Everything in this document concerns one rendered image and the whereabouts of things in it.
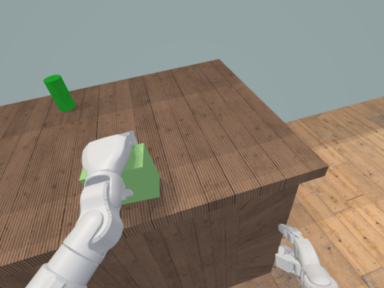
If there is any left robot forearm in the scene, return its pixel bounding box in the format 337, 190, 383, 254
25, 171, 123, 288

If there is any right robot forearm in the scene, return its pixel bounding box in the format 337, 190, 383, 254
300, 263, 338, 288

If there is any robot right hand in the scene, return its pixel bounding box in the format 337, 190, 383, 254
275, 224, 321, 279

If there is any robot left hand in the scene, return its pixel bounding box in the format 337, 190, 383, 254
82, 131, 138, 200

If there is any sponge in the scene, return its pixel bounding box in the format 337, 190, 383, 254
79, 143, 160, 205

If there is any table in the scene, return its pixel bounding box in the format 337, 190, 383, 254
0, 59, 329, 288

